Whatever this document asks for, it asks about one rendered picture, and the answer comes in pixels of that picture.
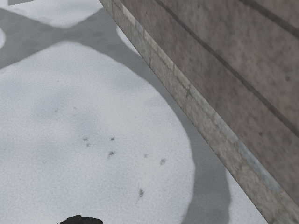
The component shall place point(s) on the robot left hand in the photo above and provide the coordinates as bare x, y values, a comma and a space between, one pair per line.
78, 219

